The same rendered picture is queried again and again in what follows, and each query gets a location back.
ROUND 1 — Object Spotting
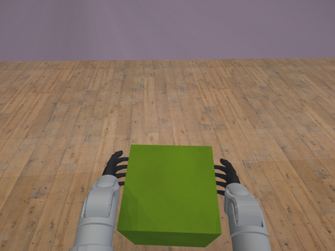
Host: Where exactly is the right robot forearm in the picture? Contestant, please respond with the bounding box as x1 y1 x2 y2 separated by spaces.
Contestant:
224 183 272 251

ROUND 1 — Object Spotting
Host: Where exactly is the right robot hand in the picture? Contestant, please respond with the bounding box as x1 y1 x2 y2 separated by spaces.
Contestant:
214 158 240 196

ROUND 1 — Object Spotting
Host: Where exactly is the carton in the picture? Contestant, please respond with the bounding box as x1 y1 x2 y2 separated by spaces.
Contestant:
117 144 222 247

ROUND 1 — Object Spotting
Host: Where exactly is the left robot hand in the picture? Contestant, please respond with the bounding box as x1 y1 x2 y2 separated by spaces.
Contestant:
102 151 129 186

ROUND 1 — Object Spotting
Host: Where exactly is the left robot forearm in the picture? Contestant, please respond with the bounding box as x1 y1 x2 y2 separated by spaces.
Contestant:
69 175 119 251

